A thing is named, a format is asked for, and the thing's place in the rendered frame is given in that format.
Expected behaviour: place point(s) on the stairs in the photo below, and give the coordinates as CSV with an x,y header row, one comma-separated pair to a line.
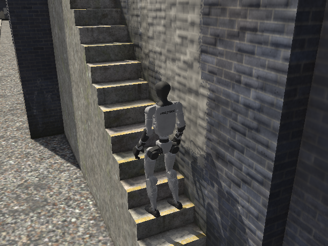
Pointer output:
x,y
103,100

